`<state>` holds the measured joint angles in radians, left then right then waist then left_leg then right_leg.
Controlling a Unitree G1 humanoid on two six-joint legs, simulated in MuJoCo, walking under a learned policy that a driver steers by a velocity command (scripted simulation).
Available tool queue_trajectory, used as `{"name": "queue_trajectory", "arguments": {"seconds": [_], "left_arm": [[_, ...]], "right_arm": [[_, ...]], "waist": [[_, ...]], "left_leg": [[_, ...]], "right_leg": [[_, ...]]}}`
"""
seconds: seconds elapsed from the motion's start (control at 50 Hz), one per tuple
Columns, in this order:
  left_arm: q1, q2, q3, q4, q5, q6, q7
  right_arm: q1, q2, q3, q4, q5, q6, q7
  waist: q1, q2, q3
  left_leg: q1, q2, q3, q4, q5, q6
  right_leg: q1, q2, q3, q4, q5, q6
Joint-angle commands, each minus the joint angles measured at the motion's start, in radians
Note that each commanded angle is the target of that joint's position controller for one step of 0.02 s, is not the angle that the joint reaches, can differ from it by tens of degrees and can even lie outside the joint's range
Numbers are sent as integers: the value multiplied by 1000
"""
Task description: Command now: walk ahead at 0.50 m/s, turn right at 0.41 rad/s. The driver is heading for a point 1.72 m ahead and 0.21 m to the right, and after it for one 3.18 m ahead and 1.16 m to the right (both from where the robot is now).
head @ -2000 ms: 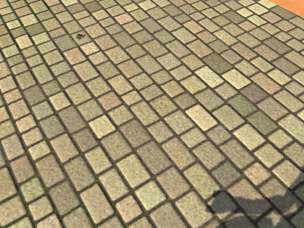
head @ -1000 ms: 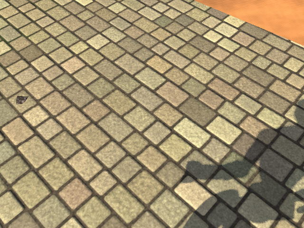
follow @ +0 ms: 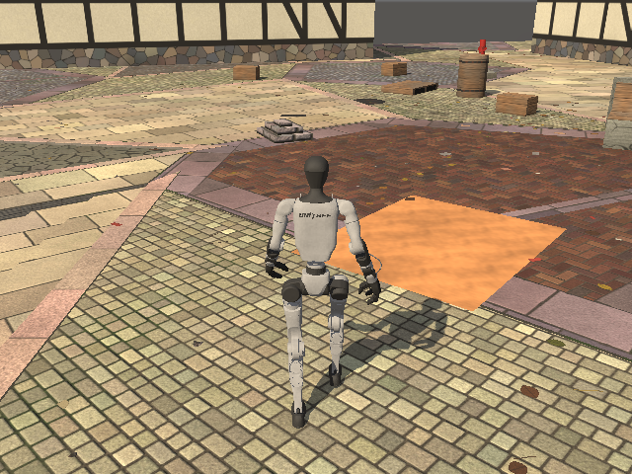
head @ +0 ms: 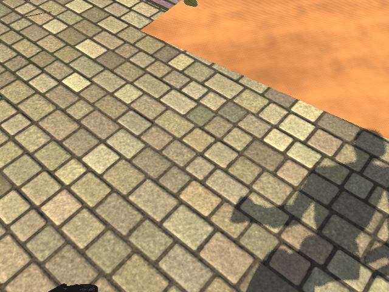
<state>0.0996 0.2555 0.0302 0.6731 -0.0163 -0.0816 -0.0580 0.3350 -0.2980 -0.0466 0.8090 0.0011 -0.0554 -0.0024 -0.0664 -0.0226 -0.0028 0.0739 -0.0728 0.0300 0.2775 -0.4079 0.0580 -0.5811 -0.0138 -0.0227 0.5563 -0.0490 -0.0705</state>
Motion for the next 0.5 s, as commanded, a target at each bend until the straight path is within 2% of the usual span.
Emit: {"name": "queue_trajectory", "arguments": {"seconds": [0.02, 0.04, 0.06, 0.08, 0.1, 0.12, 0.14, 0.16, 0.2, 0.24, 0.28, 0.32, 0.36, 0.4, 0.46, 0.48, 0.5], "left_arm": [[160, 171, 68, -48, 3, -14, 1], [327, 256, 92, -24, 8, -6, 17], [335, 306, 100, -22, -1, -9, 16], [371, 206, 80, -20, -9, -2, 25], [312, 186, 72, -32, -1, 3, 33], [248, 182, 70, -48, 2, 8, 35], [197, 170, 65, -64, 6, 11, 35], [169, 160, 60, -77, 15, 11, 37], [143, 156, 59, -78, 8, 11, 42], [153, 177, 65, -66, 5, 10, 52], [174, 195, 71, -51, -1, 17, 63], [206, 193, 71, -34, -6, 25, 70], [253, 188, 67, -11, -7, 28, 70], [284, 179, 63, 9, -10, 30, 68], [280, 186, 65, 21, -2, 36, 67], [265, 178, 62, 20, 0, 39, 66], [254, 148, 51, 12, 5, 36, 63]], "right_arm": [[-35, -177, -42, -62, 3, 13, -24], [-30, -143, -25, -92, -17, 1, -31], [101, -21, 14, -113, -35, -29, -5], [20, -111, 0, -107, -10, -61, 14], [-85, -138, -7, -150, 23, -81, 25], [-129, -127, -2, -164, 14, -90, 23], [-145, -129, -9, -168, -8, -89, 18], [-122, -129, -14, -173, -15, -80, 15], [-82, -111, -12, -169, -20, -58, 8], [-112, -87, -5, -179, -24, -45, -1], [-190, -62, 5, -196, -26, -43, -2], [-260, -44, 12, -205, -19, -49, 3], [-310, -48, 12, -210, -7, -58, 13], [-342, -65, 5, -221, -2, -66, 22], [-314, -96, -13, -223, -1, -76, 25], [-252, -107, -23, -208, -4, -79, 22], [-148, -140, -38, -189, -14, -83, 16]], "waist": [[147, 98, -144], [206, -13, -266], [108, -259, -369], [182, -146, -381], [184, -93, -225], [150, 21, -138], [114, 62, -75], [76, 35, -62], [42, -7, -44], [44, -16, -22], [71, -27, -10], [106, -46, -18], [140, -59, -27], [152, -66, -20], [124, -96, -12], [86, -100, -28], [35, -85, -104]], "left_leg": [[-21, 250, 1, 403, 1217, 49], [-264, 203, 36, 714, 888, 12], [-714, -15, -32, 1041, -103, -53], [-833, 29, -167, 1113, -133, -39], [-896, 75, -157, 1089, -44, -31], [-869, 113, -140, 1011, 24, -31], [-824, 135, -128, 935, 56, -45], [-763, 152, -131, 901, 73, -58], [-722, 164, -113, 820, 78, -92], [-705, 157, -86, 715, 140, -125], [-668, 137, -74, 561, 290, -138], [-606, 106, -66, 407, 432, -138], [-566, 89, -66, 326, 515, -130], [-577, 90, -82, 268, 491, -106], [-539, 85, -76, 212, 373, -52], [-455, 72, -56, 172, 362, -27], [-285, 113, -86, 178, 386, 16]], "right_leg": [[289, 79, -45, -53, -22, -78], [612, -100, 207, -44, 76, -156], [973, -317, 726, -107, -55, -343], [1004, -298, 776, -189, -199, -310], [882, -270, 639, -219, -174, -270], [728, -235, 550, -240, -88, -247], [600, -203, 491, -264, 24, -237], [516, -179, 454, -289, 92, -240], [419, -150, 401, -318, 157, -247], [333, -120, 337, -329, 200, -239], [284, -74, 286, -321, 169, -203], [275, -46, 259, -300, 112, -166], [311, -66, 282, -284, 54, -152], [388, -101, 329, -242, 21, -143], [478, -147, 394, -172, 63, -119], [483, -126, 384, -119, 145, -103], [451, -77, 344, 14, 220, -73]]}}
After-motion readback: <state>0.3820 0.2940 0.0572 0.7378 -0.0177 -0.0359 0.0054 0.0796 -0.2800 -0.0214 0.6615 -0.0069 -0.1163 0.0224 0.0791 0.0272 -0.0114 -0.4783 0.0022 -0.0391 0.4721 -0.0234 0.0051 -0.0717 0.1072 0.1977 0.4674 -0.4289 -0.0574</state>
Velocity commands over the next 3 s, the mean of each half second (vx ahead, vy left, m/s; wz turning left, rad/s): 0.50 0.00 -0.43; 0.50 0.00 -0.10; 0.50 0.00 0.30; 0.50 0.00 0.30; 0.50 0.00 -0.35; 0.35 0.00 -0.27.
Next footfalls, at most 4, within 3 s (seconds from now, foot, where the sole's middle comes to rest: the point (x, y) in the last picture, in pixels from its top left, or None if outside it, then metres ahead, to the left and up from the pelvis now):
0.02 right None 0.19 -0.10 -0.76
0.50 left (174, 288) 0.48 0.06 -0.76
1.02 right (258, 231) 0.67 -0.25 -0.76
1.56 left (200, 160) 1.00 -0.06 -0.76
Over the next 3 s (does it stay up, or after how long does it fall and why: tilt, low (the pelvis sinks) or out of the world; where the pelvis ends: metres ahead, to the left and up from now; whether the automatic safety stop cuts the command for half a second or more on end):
stays up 1.60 -0.20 0.02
